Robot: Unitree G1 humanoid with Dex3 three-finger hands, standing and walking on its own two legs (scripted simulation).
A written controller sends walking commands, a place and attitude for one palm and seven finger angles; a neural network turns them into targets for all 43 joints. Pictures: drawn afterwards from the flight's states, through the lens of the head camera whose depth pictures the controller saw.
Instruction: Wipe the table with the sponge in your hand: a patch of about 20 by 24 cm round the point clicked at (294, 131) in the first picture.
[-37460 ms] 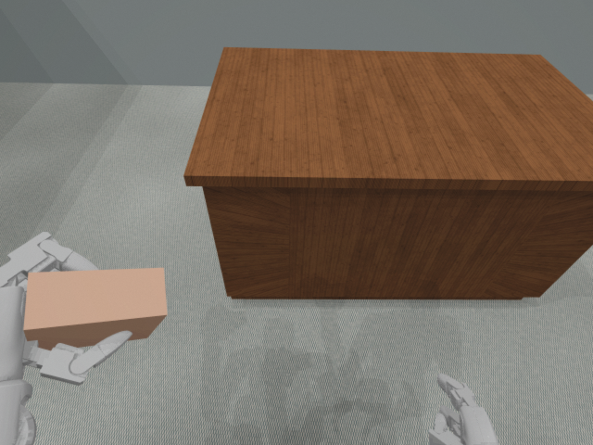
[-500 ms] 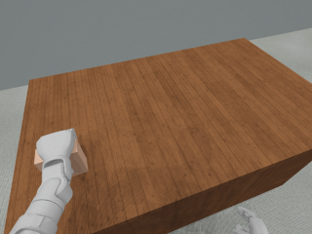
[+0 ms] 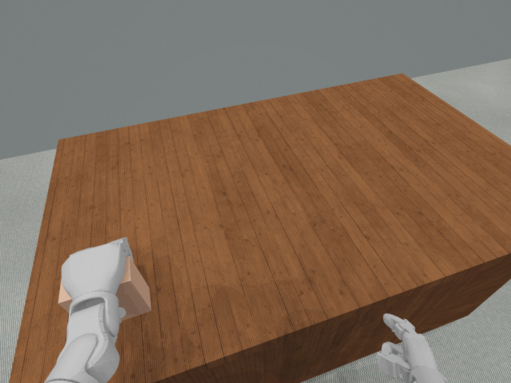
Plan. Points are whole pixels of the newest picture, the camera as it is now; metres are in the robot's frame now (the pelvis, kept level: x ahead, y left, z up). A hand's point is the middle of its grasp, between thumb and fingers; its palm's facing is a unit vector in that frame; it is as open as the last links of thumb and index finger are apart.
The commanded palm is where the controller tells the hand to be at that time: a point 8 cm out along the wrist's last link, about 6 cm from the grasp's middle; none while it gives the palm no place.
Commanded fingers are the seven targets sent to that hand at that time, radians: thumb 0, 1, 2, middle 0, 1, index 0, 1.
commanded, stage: wipe back along the first lane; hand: left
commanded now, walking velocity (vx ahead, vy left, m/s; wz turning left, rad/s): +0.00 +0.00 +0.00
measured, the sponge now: (113, 299) +0.24 +0.29 -0.03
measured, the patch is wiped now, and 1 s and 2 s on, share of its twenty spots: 1.00 1.00 1.00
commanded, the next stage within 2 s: lift the sponge slowly off the table in 0.16 s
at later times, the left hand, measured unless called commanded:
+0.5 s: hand (108, 307) +0.21 +0.27 +0.01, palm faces -0.03 -0.10 -1.00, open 9.5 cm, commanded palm +0.17 +0.25 +0.06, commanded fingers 0.00 0.10 1.30 -1.20 -1.60 -1.20 -1.60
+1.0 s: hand (108, 311) +0.20 +0.26 +0.02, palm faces -0.04 -0.14 -0.99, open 9.5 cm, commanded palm +0.18 +0.25 +0.09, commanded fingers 0.00 0.10 1.30 -1.20 -1.60 -1.20 -1.60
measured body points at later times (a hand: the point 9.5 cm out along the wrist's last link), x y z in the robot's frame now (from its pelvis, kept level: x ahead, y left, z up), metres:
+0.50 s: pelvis -0.01 +0.00 +0.00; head -0.03 -0.02 +0.45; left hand +0.21 +0.27 +0.06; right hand +0.22 -0.21 -0.08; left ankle -0.02 +0.11 -0.73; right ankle +0.00 -0.12 -0.73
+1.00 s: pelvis -0.02 +0.00 +0.01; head -0.03 -0.03 +0.46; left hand +0.20 +0.26 +0.08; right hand +0.22 -0.21 -0.08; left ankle -0.02 +0.11 -0.73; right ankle +0.00 -0.12 -0.73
